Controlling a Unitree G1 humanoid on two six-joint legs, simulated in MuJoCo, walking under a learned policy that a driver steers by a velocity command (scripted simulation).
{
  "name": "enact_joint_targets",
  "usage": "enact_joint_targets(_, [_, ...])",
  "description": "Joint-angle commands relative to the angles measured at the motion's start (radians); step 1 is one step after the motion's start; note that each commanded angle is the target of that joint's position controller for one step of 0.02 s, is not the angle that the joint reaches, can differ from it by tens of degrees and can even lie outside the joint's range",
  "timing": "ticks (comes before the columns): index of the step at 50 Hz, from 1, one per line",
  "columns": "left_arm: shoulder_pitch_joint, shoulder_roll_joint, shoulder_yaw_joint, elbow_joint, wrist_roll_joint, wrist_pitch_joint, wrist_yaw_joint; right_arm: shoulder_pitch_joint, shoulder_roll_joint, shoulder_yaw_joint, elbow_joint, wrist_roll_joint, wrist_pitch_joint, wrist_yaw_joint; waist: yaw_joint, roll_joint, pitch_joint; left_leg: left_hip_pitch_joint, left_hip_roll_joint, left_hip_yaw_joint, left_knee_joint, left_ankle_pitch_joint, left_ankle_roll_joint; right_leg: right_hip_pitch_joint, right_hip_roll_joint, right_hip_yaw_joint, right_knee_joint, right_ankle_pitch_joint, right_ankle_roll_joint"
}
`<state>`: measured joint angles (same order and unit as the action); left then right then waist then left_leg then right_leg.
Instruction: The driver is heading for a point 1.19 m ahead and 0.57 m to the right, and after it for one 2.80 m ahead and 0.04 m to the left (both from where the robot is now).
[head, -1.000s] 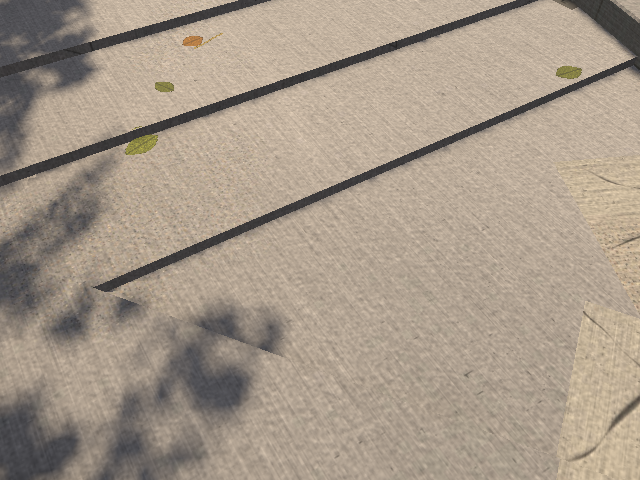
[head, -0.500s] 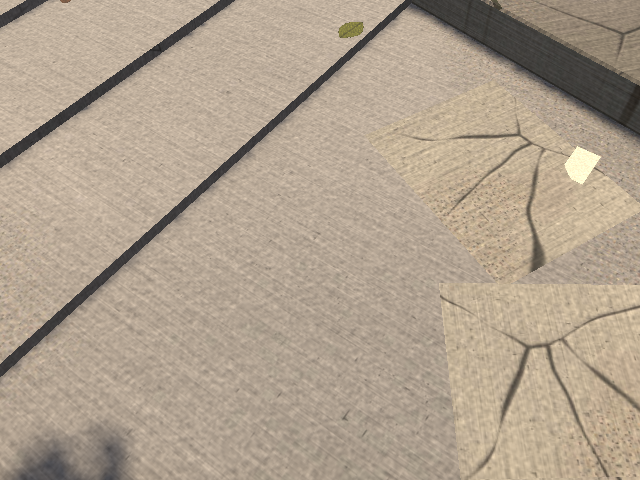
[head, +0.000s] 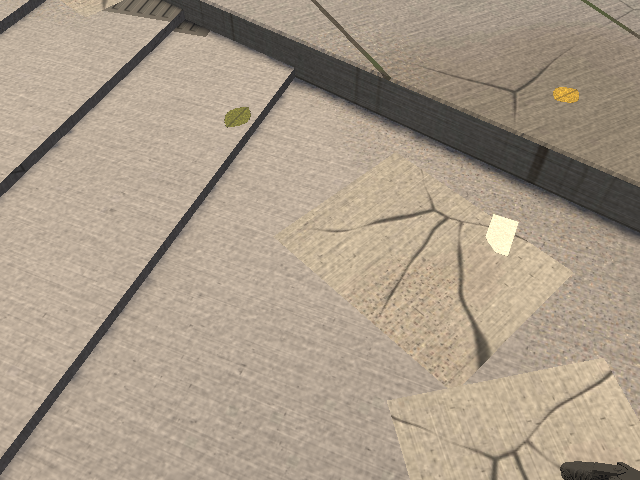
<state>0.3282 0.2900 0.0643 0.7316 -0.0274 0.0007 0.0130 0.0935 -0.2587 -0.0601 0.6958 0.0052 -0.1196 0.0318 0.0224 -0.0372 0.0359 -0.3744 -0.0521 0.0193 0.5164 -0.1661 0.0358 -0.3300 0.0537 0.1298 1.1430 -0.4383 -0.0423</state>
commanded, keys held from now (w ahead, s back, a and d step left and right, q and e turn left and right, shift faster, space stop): w+e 1.00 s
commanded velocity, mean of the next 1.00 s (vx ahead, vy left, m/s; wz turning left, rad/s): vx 0.50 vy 0.00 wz -0.60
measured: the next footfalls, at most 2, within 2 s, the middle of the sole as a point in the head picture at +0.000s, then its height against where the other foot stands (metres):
right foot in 0.40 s outside the picture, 0.04 m lower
left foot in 0.84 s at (383, 391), level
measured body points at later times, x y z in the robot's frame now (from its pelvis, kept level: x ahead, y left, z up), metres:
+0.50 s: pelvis +0.27 -0.09 -0.04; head +0.30 -0.12 +0.41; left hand +0.50 +0.12 -0.12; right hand +0.29 -0.40 -0.15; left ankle +0.19 +0.10 -0.66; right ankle +0.30 -0.18 -0.77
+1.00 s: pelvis +0.55 -0.15 -0.03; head +0.57 -0.15 +0.42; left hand +0.80 +0.03 -0.14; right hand +0.51 -0.45 -0.13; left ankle +0.64 -0.08 -0.77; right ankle +0.43 -0.23 -0.68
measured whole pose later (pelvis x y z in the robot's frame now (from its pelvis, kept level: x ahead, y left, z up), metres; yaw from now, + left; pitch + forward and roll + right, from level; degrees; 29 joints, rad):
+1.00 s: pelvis +0.55 -0.15 -0.03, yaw -36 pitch +0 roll +1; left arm 0.30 0.31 0.07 0.70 -0.03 -0.02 0.01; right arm 0.19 -0.26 -0.05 0.73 -0.01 -0.09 0.01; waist 0.00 -0.04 0.02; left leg -0.29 -0.02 0.05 0.48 -0.19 0.02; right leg -0.48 0.00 0.08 1.19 -0.38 -0.02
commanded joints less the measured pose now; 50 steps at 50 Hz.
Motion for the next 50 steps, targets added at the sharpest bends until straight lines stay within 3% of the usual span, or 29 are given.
enact_joint_targets(1, [-0.085, 0.117, 0.038, -0.129, 0.002, -0.015, -0.004, 0.085, -0.108, -0.035, -0.012, -0.007, 0.003, -0.008, -0.051, 0.115, -0.019, 0.276, 0.308, -0.359, -0.285, -0.059, 0.132, -0.318, -0.131, -0.008, 0.001, 0.045, 0.004])
enact_joint_targets(3, [-0.111, 0.071, 0.027, -0.146, -0.007, -0.011, -0.015, 0.080, -0.123, -0.041, 0.008, 0.002, -0.001, -0.007, -0.041, 0.140, 0.000, 0.232, 0.309, -0.282, -0.338, -0.017, 0.147, -0.319, -0.150, -0.042, -0.085, 0.054, 0.000])
enact_joint_targets(5, [-0.141, 0.052, 0.018, -0.160, 0.005, -0.015, -0.023, 0.086, -0.160, -0.053, 0.028, 0.003, -0.004, -0.009, -0.042, 0.124, -0.016, 0.246, 0.322, -0.215, -0.368, 0.045, 0.171, -0.329, -0.162, -0.060, -0.171, 0.144, 0.003])
enact_joint_targets(7, [-0.137, 0.061, 0.019, -0.145, 0.010, -0.024, -0.035, 0.068, -0.175, -0.057, 0.035, -0.002, -0.008, -0.012, -0.038, 0.103, -0.046, 0.262, 0.312, -0.123, -0.360, 0.124, 0.165, -0.300, -0.163, -0.069, -0.231, 0.323, 0.003])
enact_joint_targets(10, [-0.208, 0.070, 0.021, -0.150, 0.002, -0.047, -0.053, 0.069, -0.170, -0.051, 0.053, 0.009, -0.008, -0.017, -0.061, 0.114, -0.024, 0.272, 0.259, 0.010, -0.330, 0.136, 0.104, -0.256, -0.140, -0.085, -0.426, 0.575, -0.001])
enact_joint_targets(14, [-0.310, 0.067, 0.020, -0.187, 0.000, -0.041, -0.076, 0.128, -0.212, -0.062, 0.088, 0.029, 0.007, -0.015, -0.086, 0.103, 0.028, 0.331, 0.292, 0.061, -0.313, 0.091, 0.073, -0.210, -0.127, -0.105, -0.585, 0.590, -0.019])
enact_joint_targets(16, [-0.312, 0.081, 0.026, -0.193, 0.004, -0.029, -0.081, 0.129, -0.230, -0.069, 0.094, 0.040, 0.017, -0.018, -0.072, 0.085, 0.054, 0.399, 0.314, 0.083, -0.272, 0.146, 0.062, -0.223, -0.129, -0.108, -0.623, 0.509, -0.040])
enact_joint_targets(18, [-0.190, 0.116, 0.048, -0.167, 0.011, -0.021, -0.074, 0.097, -0.251, -0.077, 0.094, 0.044, 0.023, -0.019, 0.007, 0.081, -0.005, 0.381, 0.311, 0.113, -0.097, 0.342, 0.048, -0.055, -0.107, -0.134, -0.634, 0.447, -0.078])
enact_joint_targets(19, [-0.035, 0.149, 0.072, -0.114, 0.016, -0.015, -0.063, 0.063, -0.223, -0.069, 0.090, 0.049, 0.019, -0.018, 0.086, 0.039, -0.068, 0.284, 0.273, 0.137, 0.096, 0.384, 0.032, 0.153, -0.083, -0.151, -0.659, 0.495, -0.105])
enact_joint_targets(20, [0.085, 0.198, 0.097, -0.062, 0.019, -0.006, -0.044, 0.066, -0.166, -0.054, 0.087, 0.042, 0.012, -0.015, 0.139, -0.113, -0.092, 0.100, 0.151, 0.170, 0.483, 0.032, -0.018, 0.347, -0.102, -0.100, -0.690, 0.582, -0.158])
enact_joint_targets(21, [0.083, 0.269, 0.087, -0.082, 0.030, -0.014, -0.034, 0.139, -0.062, -0.020, 0.031, -0.023, -0.006, -0.005, 0.028, -0.361, -0.135, -0.271, 0.046, 0.096, 0.862, -0.460, -0.047, 0.609, -0.240, 0.155, -0.559, 0.932, -0.234])
enact_joint_targets(22, [0.082, 0.281, 0.083, -0.133, 0.021, -0.031, -0.042, 0.231, -0.128, -0.013, 0.008, -0.006, -0.020, 0.000, 0.027, -0.267, -0.328, -0.391, 0.042, -0.054, 0.943, -0.480, -0.051, 0.704, -0.370, 0.422, -0.665, 0.679, -0.393])
enact_joint_targets(23, [0.084, 0.230, 0.082, -0.127, 0.016, -0.044, -0.048, 0.124, -0.181, -0.025, -0.015, 0.038, -0.027, -0.003, 0.067, -0.151, -0.290, -0.460, 0.074, -0.093, 0.885, -0.373, -0.038, 0.652, -0.351, 0.478, -0.790, 0.322, -0.377])
enact_joint_targets(24, [0.014, 0.186, 0.067, -0.127, 0.006, -0.055, -0.048, 0.076, -0.199, -0.031, -0.023, 0.035, -0.022, -0.014, 0.036, -0.053, -0.194, -0.454, 0.123, -0.107, 0.752, -0.259, -0.032, 0.527, -0.317, 0.434, -0.836, 0.225, -0.318])
enact_joint_targets(25, [-0.051, 0.151, 0.052, -0.135, 0.006, -0.058, -0.046, 0.061, -0.191, -0.030, -0.012, 0.011, -0.010, -0.026, 0.007, -0.006, -0.147, -0.404, 0.149, -0.116, 0.695, -0.207, -0.051, 0.418, -0.302, 0.420, -0.846, 0.270, -0.296])
enact_joint_targets(27, [-0.087, 0.156, 0.048, -0.142, 0.019, -0.063, -0.036, 0.072, -0.194, -0.033, -0.015, -0.014, 0.006, -0.029, -0.031, -0.007, -0.110, -0.318, 0.167, -0.134, 0.592, -0.181, -0.083, 0.278, -0.293, 0.394, -0.863, 0.420, -0.298])
enact_joint_targets(30, [-0.070, 0.168, 0.050, -0.121, 0.019, -0.064, -0.009, 0.012, -0.145, -0.018, -0.029, -0.026, 0.018, -0.026, -0.021, -0.002, -0.080, -0.261, 0.150, -0.100, 0.399, -0.085, -0.112, 0.167, -0.229, 0.252, -0.865, 0.574, -0.267])
enact_joint_targets(34, [-0.021, 0.167, 0.052, -0.091, 0.009, -0.050, 0.014, -0.109, -0.098, 0.003, -0.055, -0.017, 0.012, -0.012, 0.031, -0.017, -0.057, -0.129, 0.071, -0.065, 0.119, 0.218, -0.115, 0.082, -0.135, 0.155, -0.846, 0.500, -0.189])
enact_joint_targets(38, [0.036, 0.152, 0.050, -0.058, 0.000, -0.045, 0.010, -0.143, -0.131, -0.009, -0.082, -0.002, 0.004, -0.006, 0.035, -0.047, -0.032, -0.062, 0.047, -0.095, 0.017, 0.198, -0.080, 0.117, -0.164, 0.250, -0.791, 0.364, -0.160])
enact_joint_targets(40, [0.022, 0.145, 0.051, -0.057, 0.002, -0.041, 0.011, -0.083, -0.153, -0.022, -0.072, 0.003, -0.003, -0.008, -0.004, -0.079, -0.034, -0.001, 0.048, -0.095, -0.007, 0.124, -0.047, 0.148, -0.175, 0.293, -0.733, 0.364, -0.143])
enact_joint_targets(41, [0.010, 0.125, 0.045, -0.061, 0.004, -0.040, 0.009, -0.006, -0.167, -0.033, -0.052, -0.001, -0.006, -0.013, -0.046, -0.079, -0.060, 0.102, 0.047, -0.081, -0.037, 0.117, -0.023, 0.138, -0.146, 0.283, -0.670, 0.403, -0.122])
enact_joint_targets(42, [0.000, 0.080, 0.029, -0.072, 0.011, -0.042, 0.005, 0.117, -0.201, -0.048, -0.035, -0.015, -0.010, -0.020, -0.105, -0.042, -0.150, 0.299, 0.127, -0.142, -0.028, 0.098, 0.022, 0.076, -0.094, 0.230, -0.487, 0.391, -0.086])
enact_joint_targets(43, [0.089, 0.020, 0.010, -0.091, 0.006, -0.046, 0.006, 0.252, -0.281, -0.066, -0.024, -0.033, -0.007, -0.026, -0.108, 0.161, -0.306, 0.641, 0.349, -0.464, -0.064, -0.031, 0.141, -0.177, 0.034, 0.102, -0.143, 0.124, -0.014])
enact_joint_targets(44, [0.150, 0.050, 0.006, -0.105, -0.013, -0.053, 0.006, 0.294, -0.278, -0.069, -0.001, -0.015, 0.005, -0.015, -0.085, 0.391, -0.361, 0.734, 0.484, -0.852, -0.190, -0.321, 0.230, -0.398, 0.038, 0.058, 0.082, -0.178, 0.013])
enact_joint_targets(45, [0.094, 0.136, 0.027, -0.086, -0.019, -0.049, 0.005, 0.239, -0.194, -0.048, -0.021, 0.000, 0.009, -0.016, -0.100, 0.247, -0.221, 0.626, 0.455, -0.789, -0.232, -0.474, 0.198, -0.474, -0.024, 0.076, 0.168, -0.105, 0.024])
enact_joint_targets(46, [0.003, 0.159, 0.034, -0.099, -0.008, -0.042, 0.004, 0.191, -0.159, -0.037, -0.027, -0.003, 0.018, -0.021, -0.103, 0.160, -0.118, 0.500, 0.416, -0.627, -0.237, -0.408, 0.158, -0.473, -0.060, 0.033, 0.175, -0.026, 0.026])
enact_joint_targets(47, [-0.041, 0.149, 0.035, -0.110, 0.004, -0.038, 0.003, 0.141, -0.140, -0.029, -0.025, -0.010, 0.023, -0.021, -0.079, 0.113, -0.050, 0.372, 0.373, -0.502, -0.256, -0.279, 0.142, -0.439, -0.092, 0.013, 0.132, 0.036, 0.027])
enact_joint_targets(48, [-0.053, 0.136, 0.039, -0.113, 0.009, -0.034, 0.000, 0.114, -0.119, -0.022, -0.020, -0.016, 0.022, -0.022, -0.056, 0.124, -0.020, 0.295, 0.338, -0.412, -0.279, -0.182, 0.132, -0.402, -0.125, 0.014, 0.085, 0.076, 0.024])
enact_joint_targets(50, [-0.034, 0.096, 0.033, -0.110, 0.001, -0.023, -0.008, 0.100, -0.110, -0.021, -0.008, -0.015, 0.015, -0.023, -0.034, 0.157, -0.014, 0.222, 0.304, -0.287, -0.326, -0.075, 0.130, -0.339, -0.151, -0.011, 0.036, 0.115, 0.025])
